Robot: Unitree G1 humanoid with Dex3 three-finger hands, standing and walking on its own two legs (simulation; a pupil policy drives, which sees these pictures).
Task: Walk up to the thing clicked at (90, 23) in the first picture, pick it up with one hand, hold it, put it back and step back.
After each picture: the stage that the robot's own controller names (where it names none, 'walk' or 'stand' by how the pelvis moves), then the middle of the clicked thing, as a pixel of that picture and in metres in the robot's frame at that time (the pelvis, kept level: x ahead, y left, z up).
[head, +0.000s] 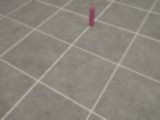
stand; (91, 17) +1.74 -0.16 -0.65
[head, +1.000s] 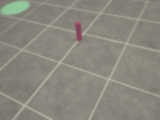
walk; (78, 31) +1.62 +0.15 -0.63
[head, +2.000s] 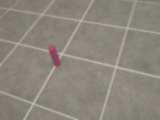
walk; (54, 56) +1.02 +0.33 -0.65
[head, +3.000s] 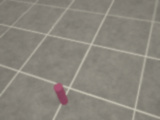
walk; (61, 94) +0.63 +0.24 -0.65
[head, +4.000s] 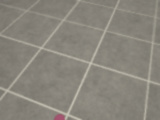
walk; out of the picture +0.40 +0.14 -0.63
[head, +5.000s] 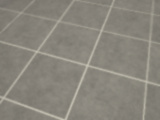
stand; out of the picture +0.35 +0.17 -0.65
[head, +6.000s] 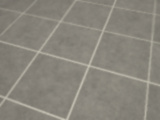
stand; out of the picture +0.35 +0.17 -0.66
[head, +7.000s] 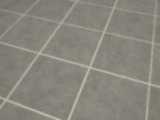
stand; out of the picture +0.34 +0.16 -0.66
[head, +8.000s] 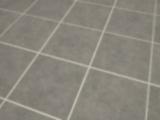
stand; out of the picture +0.33 +0.16 -0.66
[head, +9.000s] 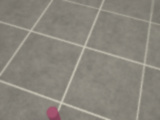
go down; (54, 116) +0.36 +0.16 -0.63
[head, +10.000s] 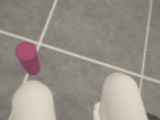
go down; (30, 61) +0.43 +0.18 -0.24
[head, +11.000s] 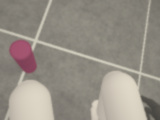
close in; (25, 59) +0.43 +0.18 -0.24
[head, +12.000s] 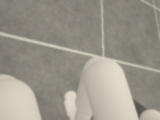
close in; out of the picture +0.42 +0.21 -0.16
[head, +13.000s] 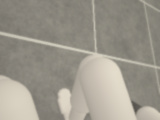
close; out of the picture +0.42 +0.22 -0.16
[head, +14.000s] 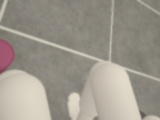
lift; out of the picture +0.35 +0.22 -0.14
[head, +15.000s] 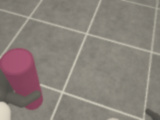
lift; (26, 84) +0.31 +0.17 +0.04
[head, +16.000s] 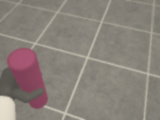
hold; (31, 83) +0.33 +0.16 +0.05
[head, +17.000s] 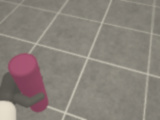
hold; (32, 87) +0.31 +0.16 +0.04
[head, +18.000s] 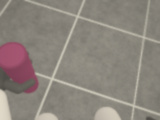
crouch; (22, 73) +0.37 +0.18 -0.03
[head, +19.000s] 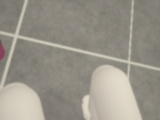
lower; out of the picture +0.47 +0.22 -0.09
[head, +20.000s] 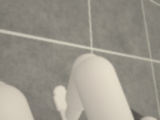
lower; out of the picture +0.44 +0.24 -0.17
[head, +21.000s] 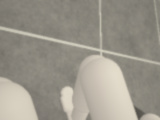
lower; out of the picture +0.43 +0.24 -0.16
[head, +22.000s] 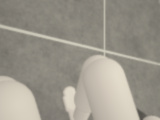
lower; out of the picture +0.43 +0.24 -0.16
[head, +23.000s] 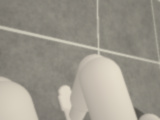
lower; out of the picture +0.43 +0.23 -0.17
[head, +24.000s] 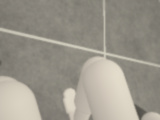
open; out of the picture +0.42 +0.21 -0.17
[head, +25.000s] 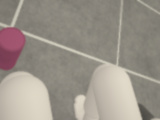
stand; (8, 52) +0.41 +0.19 -0.19
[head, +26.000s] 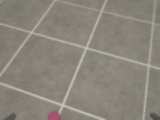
stand; out of the picture +0.35 +0.14 -0.55
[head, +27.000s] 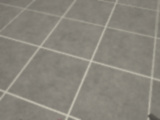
stand; out of the picture +0.36 +0.14 -0.60
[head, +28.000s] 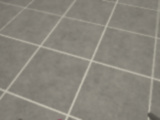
stand; out of the picture +0.36 +0.14 -0.60
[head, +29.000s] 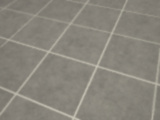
stand; out of the picture +0.38 +0.14 -0.65
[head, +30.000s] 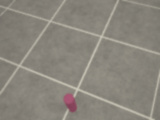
walk; (70, 103) +0.41 +0.14 -0.64
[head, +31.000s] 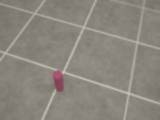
walk; (58, 81) +0.61 +0.12 -0.64
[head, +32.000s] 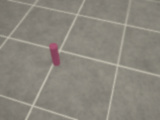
stand; (55, 55) +0.92 +0.22 -0.63
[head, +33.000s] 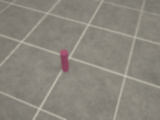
stand; (64, 61) +0.94 +0.13 -0.64
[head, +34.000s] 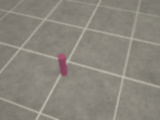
stand; (63, 65) +0.95 +0.16 -0.66
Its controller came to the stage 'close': yes
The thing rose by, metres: 0.68
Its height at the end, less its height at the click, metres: +0.00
